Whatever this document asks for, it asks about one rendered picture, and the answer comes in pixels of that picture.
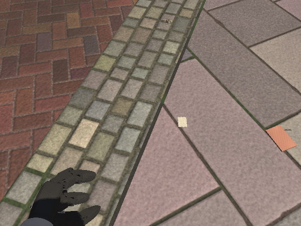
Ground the left robot hand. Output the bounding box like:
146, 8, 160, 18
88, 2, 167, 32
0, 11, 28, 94
28, 168, 101, 226

